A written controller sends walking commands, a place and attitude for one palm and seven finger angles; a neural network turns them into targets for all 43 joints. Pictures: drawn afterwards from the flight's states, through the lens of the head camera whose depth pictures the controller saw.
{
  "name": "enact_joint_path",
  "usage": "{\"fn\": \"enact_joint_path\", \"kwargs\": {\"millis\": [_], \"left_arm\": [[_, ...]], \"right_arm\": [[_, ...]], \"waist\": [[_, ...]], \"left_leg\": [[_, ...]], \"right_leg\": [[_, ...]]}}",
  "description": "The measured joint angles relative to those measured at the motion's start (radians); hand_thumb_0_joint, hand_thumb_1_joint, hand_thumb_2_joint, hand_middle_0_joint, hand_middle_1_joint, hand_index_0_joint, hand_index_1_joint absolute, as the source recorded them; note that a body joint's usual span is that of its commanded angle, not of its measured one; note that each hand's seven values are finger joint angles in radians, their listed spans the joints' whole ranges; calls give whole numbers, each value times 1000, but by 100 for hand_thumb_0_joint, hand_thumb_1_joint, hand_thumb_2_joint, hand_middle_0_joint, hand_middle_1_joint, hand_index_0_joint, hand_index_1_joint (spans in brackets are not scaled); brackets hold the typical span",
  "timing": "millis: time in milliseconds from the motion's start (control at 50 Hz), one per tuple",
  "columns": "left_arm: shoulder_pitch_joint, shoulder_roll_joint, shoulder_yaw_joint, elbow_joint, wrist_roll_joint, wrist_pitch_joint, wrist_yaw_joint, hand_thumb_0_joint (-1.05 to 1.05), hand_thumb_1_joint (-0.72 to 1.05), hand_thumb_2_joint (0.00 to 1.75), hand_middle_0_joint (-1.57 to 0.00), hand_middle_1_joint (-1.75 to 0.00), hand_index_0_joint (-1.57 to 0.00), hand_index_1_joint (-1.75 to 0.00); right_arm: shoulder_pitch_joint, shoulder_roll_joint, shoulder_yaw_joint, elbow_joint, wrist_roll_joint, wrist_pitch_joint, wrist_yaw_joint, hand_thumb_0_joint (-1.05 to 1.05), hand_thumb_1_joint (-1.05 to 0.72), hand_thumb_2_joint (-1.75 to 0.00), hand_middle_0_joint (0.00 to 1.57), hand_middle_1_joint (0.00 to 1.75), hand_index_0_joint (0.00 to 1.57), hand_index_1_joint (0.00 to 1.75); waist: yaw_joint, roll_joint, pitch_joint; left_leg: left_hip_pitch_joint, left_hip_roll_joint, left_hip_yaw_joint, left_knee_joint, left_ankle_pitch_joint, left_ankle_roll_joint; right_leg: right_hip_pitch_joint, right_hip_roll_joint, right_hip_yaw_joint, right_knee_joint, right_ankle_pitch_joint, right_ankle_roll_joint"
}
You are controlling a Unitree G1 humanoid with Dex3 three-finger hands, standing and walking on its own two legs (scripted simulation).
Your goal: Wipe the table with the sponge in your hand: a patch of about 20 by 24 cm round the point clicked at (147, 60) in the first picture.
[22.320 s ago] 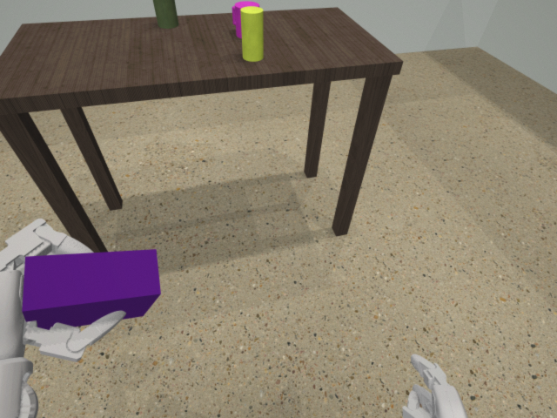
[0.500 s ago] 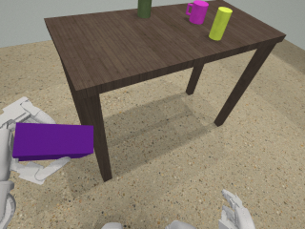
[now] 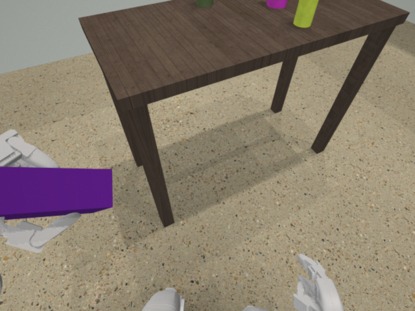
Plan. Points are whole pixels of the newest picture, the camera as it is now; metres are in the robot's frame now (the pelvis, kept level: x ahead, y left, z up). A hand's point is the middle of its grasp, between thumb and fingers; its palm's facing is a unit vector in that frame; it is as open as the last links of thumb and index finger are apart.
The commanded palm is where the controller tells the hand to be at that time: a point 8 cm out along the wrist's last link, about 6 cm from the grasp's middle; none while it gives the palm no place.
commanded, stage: come to a stop and stand still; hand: left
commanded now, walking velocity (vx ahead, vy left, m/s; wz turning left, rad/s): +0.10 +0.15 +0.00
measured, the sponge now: (71, 194) +0.23 +0.21 +0.17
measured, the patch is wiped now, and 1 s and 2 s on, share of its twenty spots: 0.00 0.00 0.00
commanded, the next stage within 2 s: look again from close up in 0.48 s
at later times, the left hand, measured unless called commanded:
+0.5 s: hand (23, 202) +0.21 +0.25 +0.19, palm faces +0.43 -0.77 -0.47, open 9.5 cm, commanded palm +0.15 +0.29 +0.19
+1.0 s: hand (15, 193) +0.23 +0.28 +0.18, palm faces +0.43 -0.80 -0.43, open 9.5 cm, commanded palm +0.17 +0.31 +0.19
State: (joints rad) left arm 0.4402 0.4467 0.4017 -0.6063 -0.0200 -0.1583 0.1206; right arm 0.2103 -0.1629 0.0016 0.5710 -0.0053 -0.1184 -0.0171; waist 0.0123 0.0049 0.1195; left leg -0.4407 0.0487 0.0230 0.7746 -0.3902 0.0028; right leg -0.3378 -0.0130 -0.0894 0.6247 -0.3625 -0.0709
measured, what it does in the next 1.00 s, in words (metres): steps on the spot: left foot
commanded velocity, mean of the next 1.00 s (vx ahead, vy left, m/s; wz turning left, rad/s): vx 0.01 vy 0.01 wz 0.01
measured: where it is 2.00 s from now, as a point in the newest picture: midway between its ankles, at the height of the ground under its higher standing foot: outside the picture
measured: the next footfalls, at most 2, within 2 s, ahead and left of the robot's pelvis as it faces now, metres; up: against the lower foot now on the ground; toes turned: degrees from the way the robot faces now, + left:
left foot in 0.22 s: +0.06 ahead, +0.14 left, +0.00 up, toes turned +3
right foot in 1.70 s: +0.28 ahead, -0.16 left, +0.00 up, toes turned -1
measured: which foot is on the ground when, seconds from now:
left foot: up 0.00-0.20, down 0.22-1.00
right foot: down 0.00-1.00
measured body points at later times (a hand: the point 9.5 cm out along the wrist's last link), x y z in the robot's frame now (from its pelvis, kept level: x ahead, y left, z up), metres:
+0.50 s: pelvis +0.00 +0.01 +0.00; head +0.03 -0.01 +0.45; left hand +0.18 +0.29 +0.22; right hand +0.19 -0.20 -0.09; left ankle +0.02 +0.14 -0.72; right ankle +0.07 -0.09 -0.72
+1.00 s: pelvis +0.02 +0.03 +0.02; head +0.05 +0.02 +0.47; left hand +0.20 +0.32 +0.20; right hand +0.22 -0.20 -0.06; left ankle +0.02 +0.14 -0.72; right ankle +0.07 -0.09 -0.72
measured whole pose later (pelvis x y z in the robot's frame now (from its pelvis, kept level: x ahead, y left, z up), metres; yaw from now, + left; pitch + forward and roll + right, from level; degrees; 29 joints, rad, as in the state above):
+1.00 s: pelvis +0.02 +0.03 +0.02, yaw +2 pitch -2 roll +0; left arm 0.48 0.36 0.35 -0.53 -0.04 -0.13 0.17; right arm 0.14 -0.21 0.00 0.58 -0.01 -0.09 -0.06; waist 0.02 0.02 0.11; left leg -0.21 0.00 0.02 0.48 -0.25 0.01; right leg -0.26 -0.01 -0.04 0.45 -0.16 -0.01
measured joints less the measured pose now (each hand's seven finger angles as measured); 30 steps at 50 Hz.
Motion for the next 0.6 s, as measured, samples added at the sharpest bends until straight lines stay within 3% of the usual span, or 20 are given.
{"fn": "enact_joint_path", "kwargs": {"millis": [40, 80, 120, 180, 220, 300, 380, 440, 600], "left_arm": [[11, -14, 17, -7, -11, -11, 1, -1, -45, 103, -79, -136, -79, -137], [15, -38, 15, 28, -11, -11, 1, 0, -45, 103, -79, -136, -79, -137], [24, -64, 7, 79, -12, 1, 6, 0, -45, 103, -79, -136, -79, -137], [30, -99, -17, 135, -8, 24, 18, 0, -45, 103, -79, -136, -79, -137], [25, -117, -41, 138, -8, 32, 21, 0, -45, 103, -79, -136, -79, -137], [-26, -107, -62, 138, 6, 35, 18, -1, -45, 103, -79, -136, -79, -137], [-21, -86, -49, 82, 13, 25, 21, -1, -45, 103, -80, -136, -79, -137], [12, -81, -30, 31, 0, 14, 25, -1, -45, 103, -80, -136, -79, -137], [19, -93, -33, 105, -16, 13, 25, 0, -45, 103, -80, -136, -80, -137]], "right_arm": [[-31, -18, -6, 30, 1, 17, -7, 1, -90, -90, 21, 30, 21, 30], [-49, -34, -14, 67, -2, 30, -12, 1, -90, -90, 21, 30, 21, 30], [-50, -43, -17, 87, 3, 36, -19, 1, -90, -90, 21, 30, 20, 30], [-32, -60, -19, 84, -1, 18, -35, 1, -90, -90, 21, 30, 20, 30], [-16, -81, -26, 64, -6, -3, -45, 1, -90, -90, 21, 30, 20, 30], [-25, -57, -29, 59, -5, -22, -46, 1, -90, -90, 20, 30, 20, 30], [-29, -45, -12, 36, 0, -28, -29, 1, -90, -90, 20, 30, 20, 30], [-50, -39, -6, 43, 1, -16, -15, 1, -90, -90, 20, 30, 20, 30], [-60, -38, 4, 52, 3, 15, -30, 1, -90, -90, 20, 30, 20, 30]], "waist": [[7, 11, 16], [9, 18, 9], [7, 11, -10], [-4, 0, -30], [-13, 18, -37], [3, -24, 6], [0, 13, 27], [7, 26, 22], [2, 29, -1]], "left_leg": [[-75, -12, -18, 225, -10, -11], [-99, -14, -9, 303, 10, -14], [-61, -10, 22, 219, 22, -11], [73, -9, 60, -31, 41, 4], [157, -4, 40, -180, 68, 23], [158, -26, 40, -164, 142, -14], [143, -14, 5, -140, 112, -17], [116, -29, -11, -53, 50, -10], [202, -47, -9, -211, 112, -10]], "right_leg": [[-10, -4, -2, -4, 137, -6], [-7, -12, 1, -20, 156, 0], [-3, -29, 9, -41, 158, 12], [0, -51, 12, -36, 159, 30], [-18, -48, -4, 16, 130, 45], [-32, -31, 43, 112, -23, 65], [8, -2, 23, 17, 144, 36], [6, 9, 32, -6, 138, 23], [26, 3, 43, -53, 148, 45]]}}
